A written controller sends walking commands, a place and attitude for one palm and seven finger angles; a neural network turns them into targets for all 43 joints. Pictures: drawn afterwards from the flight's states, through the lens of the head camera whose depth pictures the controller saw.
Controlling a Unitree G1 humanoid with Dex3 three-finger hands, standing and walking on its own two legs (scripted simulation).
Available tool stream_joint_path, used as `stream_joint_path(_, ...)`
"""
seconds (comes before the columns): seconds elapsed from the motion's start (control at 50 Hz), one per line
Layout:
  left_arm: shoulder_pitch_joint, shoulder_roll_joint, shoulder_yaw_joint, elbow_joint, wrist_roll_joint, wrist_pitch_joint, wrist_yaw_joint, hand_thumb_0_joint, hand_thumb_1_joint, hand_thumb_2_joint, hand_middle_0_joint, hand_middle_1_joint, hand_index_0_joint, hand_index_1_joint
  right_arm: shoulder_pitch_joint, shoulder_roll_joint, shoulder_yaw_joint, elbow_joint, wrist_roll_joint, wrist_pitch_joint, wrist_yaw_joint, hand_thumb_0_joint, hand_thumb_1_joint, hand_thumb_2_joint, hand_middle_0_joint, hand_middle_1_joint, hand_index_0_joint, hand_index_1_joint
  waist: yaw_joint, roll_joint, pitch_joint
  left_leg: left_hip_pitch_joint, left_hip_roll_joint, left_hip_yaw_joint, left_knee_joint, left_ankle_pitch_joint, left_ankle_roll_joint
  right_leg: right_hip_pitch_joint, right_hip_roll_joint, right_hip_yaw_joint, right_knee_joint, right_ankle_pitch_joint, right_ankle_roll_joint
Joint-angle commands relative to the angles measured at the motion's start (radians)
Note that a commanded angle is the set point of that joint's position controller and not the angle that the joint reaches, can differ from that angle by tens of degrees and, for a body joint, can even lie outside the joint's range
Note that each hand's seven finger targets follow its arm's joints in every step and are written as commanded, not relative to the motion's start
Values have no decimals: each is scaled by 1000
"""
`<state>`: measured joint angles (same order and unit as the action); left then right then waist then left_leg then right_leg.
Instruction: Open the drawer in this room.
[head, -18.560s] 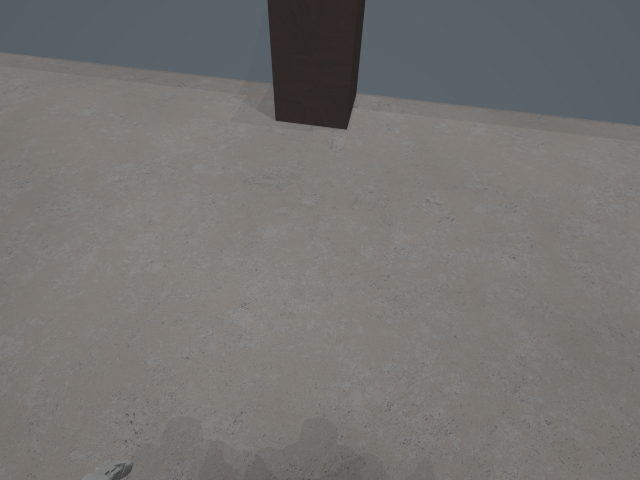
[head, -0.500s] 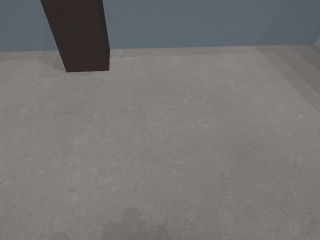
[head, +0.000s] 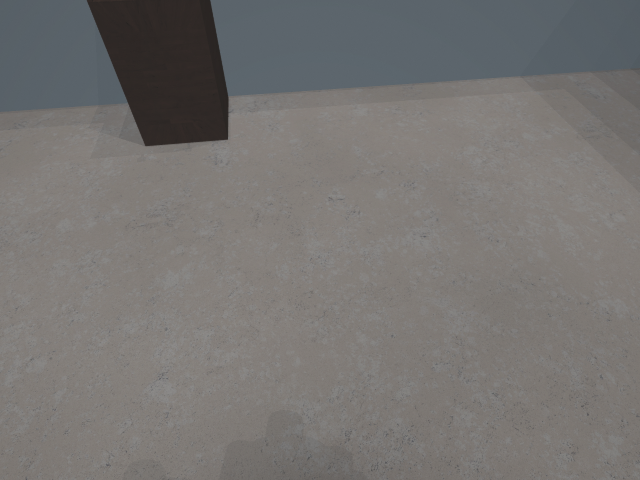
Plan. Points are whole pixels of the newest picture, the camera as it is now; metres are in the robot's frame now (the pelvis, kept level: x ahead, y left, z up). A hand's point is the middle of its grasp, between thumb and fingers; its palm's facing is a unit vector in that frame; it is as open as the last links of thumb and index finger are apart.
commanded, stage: stand and wait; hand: left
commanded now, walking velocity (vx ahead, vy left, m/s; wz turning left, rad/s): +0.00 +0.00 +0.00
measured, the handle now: out of the picture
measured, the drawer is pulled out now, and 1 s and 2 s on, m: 0.00 0.00 0.00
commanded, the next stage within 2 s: turn or walk to find it in 0.46 s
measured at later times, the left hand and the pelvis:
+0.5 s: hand out of the picture +0.00 +0.14 -0.17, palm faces +0.03 -0.98 -0.17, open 7.3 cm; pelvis +0.01 -0.02 +0.00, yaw -1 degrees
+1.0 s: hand out of the picture +0.01 +0.16 -0.18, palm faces +0.06 -0.98 -0.18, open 7.3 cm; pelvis +0.01 -0.01 +0.00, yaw +1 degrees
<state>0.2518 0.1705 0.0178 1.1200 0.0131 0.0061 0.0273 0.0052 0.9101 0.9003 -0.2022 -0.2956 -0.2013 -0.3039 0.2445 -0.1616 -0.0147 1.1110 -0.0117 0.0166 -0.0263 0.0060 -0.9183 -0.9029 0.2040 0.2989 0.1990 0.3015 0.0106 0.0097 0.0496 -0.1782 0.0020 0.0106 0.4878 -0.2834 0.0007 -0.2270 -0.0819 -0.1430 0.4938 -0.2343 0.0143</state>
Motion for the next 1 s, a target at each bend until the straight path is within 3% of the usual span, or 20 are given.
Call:
stream_joint_path(0.0,43,90,8,-28,-4,-11,6,0,900,900,-200,-300,-200,-300,55,-83,-12,-27,0,-28,-1,0,-900,-900,200,300,200,300,3,-27,4,-74,96,-82,-123,138,18,57,-75,102,-104,54,-13)
stream_joint_path(0.26,57,80,3,-7,-8,-19,7,0,900,900,-200,-300,-200,-300,100,-56,-4,5,1,-33,-7,0,-900,-900,200,300,200,300,3,-6,40,-56,92,-52,-147,126,7,67,-66,116,-160,40,-22)
stream_joint_path(0.38,71,79,4,-2,-8,-26,8,0,900,900,-200,-300,-200,-300,109,-62,-7,12,3,-39,-11,0,-900,-900,200,300,200,300,3,-7,15,-22,102,-45,-146,170,8,87,-64,109,-155,112,-27)
stream_joint_path(0.52,74,78,15,-8,-8,-13,13,0,900,900,-200,-300,-200,-300,106,-55,-9,2,1,-23,-8,0,-900,-900,200,300,200,300,5,-10,53,-84,91,-47,-108,148,3,70,-74,94,-132,39,-25)
stream_joint_path(0.58,72,82,21,-18,-6,-11,13,0,900,900,-200,-300,-200,-300,106,-46,-12,-6,-1,-19,-6,0,-900,-900,200,300,200,300,3,-36,34,-93,80,-40,-76,129,4,53,-95,102,-139,-10,-34)
stream_joint_path(0.64,60,78,20,-23,-5,-11,12,0,900,900,-200,-300,-200,-300,112,-40,-13,-6,-2,-19,-5,0,-900,-900,200,300,200,300,-2,-21,36,-78,81,-49,-74,120,6,23,-90,100,-146,-46,-33)
stream_joint_path(0.8,68,83,15,-14,-6,-22,8,0,900,900,-200,-300,-200,-300,98,-69,-13,-4,2,-38,-10,0,-900,-900,200,300,200,300,4,16,1,-64,100,-74,-104,210,12,93,-70,78,-114,109,-27)
stream_joint_path(0.9,55,99,17,-11,-6,-24,6,0,900,900,-200,-300,-200,-300,88,-89,-14,-4,3,-41,-12,0,-900,-900,200,300,200,300,6,3,40,-74,101,-78,-129,187,13,97,-65,78,-131,91,-28)
stream_joint_path(0.98,44,119,21,-14,-5,-27,4,0,900,900,-200,-300,-200,-300,79,-112,-17,-10,2,-45,-12,0,-900,-900,200,300,200,300,5,6,29,-58,102,-79,-136,195,15,110,-66,80,-138,102,-30)
